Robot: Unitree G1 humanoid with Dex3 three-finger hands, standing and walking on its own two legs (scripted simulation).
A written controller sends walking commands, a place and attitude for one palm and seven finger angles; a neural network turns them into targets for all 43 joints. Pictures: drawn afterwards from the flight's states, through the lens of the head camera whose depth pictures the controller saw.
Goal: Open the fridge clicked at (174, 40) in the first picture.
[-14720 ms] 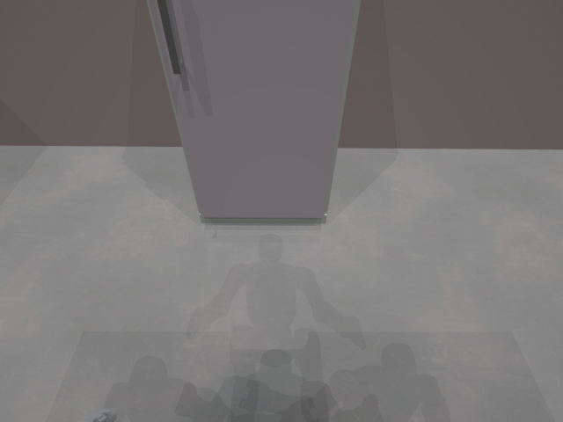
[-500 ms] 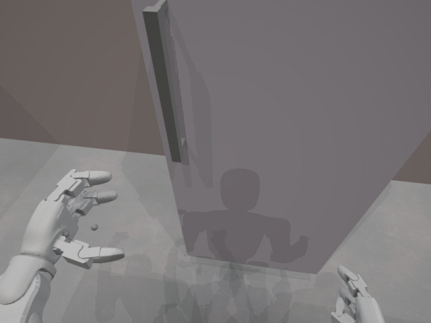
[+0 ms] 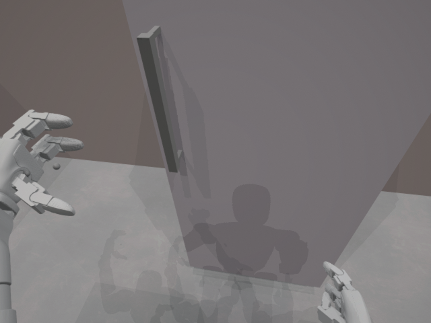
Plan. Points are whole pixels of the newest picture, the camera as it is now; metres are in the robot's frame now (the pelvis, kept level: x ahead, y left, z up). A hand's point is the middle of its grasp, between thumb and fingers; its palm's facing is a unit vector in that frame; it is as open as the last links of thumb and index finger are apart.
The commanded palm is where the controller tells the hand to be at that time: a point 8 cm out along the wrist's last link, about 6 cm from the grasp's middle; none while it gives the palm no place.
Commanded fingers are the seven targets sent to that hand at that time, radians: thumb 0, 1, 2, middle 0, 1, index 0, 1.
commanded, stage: raise the hand to about handle height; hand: left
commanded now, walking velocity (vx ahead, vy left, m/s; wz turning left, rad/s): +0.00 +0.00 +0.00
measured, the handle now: (166, 109) +0.47 +0.16 +0.18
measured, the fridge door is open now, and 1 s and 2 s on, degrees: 0 0 0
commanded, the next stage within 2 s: move the hooked fingers beside the handle in 0.50 s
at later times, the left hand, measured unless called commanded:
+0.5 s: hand (57, 170) +0.28 +0.29 +0.19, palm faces +0.08 -0.99 -0.12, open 14.0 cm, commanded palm +0.23 +0.32 +0.20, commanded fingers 0.00 -0.50 0.30 -0.30 -1.20 -0.30 -1.20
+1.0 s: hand (78, 157) +0.31 +0.27 +0.19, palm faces +0.01 -1.00 -0.08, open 14.0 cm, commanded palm +0.28 +0.31 +0.19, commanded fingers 0.00 -0.50 0.30 -0.30 -1.20 -0.30 -1.20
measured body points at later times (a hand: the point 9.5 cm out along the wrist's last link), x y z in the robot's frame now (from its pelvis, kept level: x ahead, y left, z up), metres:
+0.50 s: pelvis -0.01 +0.00 +0.00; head -0.02 -0.02 +0.45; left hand +0.27 +0.34 +0.20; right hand +0.18 -0.23 -0.07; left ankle -0.03 +0.13 -0.74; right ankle +0.03 -0.10 -0.74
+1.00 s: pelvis +0.00 +0.01 +0.00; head -0.01 -0.01 +0.45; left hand +0.30 +0.32 +0.20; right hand +0.18 -0.22 -0.07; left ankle -0.03 +0.13 -0.74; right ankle +0.03 -0.10 -0.74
